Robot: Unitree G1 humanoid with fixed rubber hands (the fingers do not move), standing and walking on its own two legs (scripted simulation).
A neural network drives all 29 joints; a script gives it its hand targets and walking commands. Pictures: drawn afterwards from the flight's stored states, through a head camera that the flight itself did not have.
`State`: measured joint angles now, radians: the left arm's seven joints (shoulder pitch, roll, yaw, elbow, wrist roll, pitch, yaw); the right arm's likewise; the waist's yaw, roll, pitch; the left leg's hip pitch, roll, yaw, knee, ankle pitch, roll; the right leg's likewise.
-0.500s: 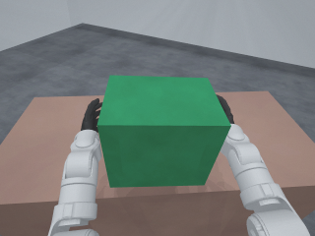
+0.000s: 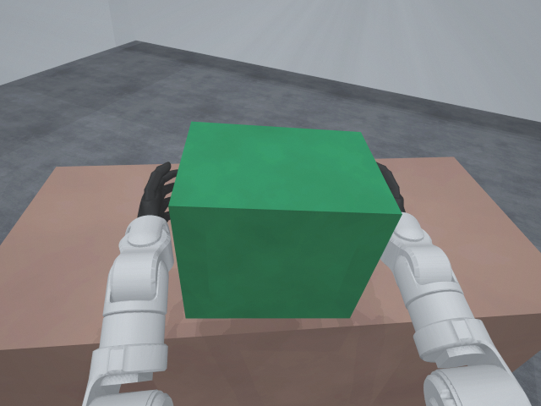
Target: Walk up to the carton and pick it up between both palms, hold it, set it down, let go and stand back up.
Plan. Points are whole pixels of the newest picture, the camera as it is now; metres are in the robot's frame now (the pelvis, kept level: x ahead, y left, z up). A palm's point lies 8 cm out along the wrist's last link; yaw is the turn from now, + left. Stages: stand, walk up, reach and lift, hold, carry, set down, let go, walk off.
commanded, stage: reach and lift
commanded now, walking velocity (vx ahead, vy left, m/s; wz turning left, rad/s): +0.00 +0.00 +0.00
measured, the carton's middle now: (274, 224) +0.36 +0.00 +0.13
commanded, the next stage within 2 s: hold in 0.30 s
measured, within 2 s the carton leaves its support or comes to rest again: neither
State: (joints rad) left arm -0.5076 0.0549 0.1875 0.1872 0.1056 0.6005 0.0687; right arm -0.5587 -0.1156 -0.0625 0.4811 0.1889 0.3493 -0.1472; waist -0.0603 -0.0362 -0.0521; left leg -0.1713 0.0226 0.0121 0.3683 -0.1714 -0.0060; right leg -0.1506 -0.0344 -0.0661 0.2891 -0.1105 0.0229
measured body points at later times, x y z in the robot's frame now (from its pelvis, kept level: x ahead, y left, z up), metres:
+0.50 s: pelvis +0.00 -0.01 +0.00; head -0.04 +0.01 +0.45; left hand +0.37 +0.17 +0.17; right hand +0.38 -0.18 +0.16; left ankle +0.02 +0.12 -0.75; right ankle +0.03 -0.14 -0.75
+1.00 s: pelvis -0.01 +0.00 +0.00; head -0.06 +0.02 +0.45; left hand +0.36 +0.17 +0.18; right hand +0.37 -0.17 +0.18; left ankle +0.02 +0.12 -0.75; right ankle +0.03 -0.14 -0.75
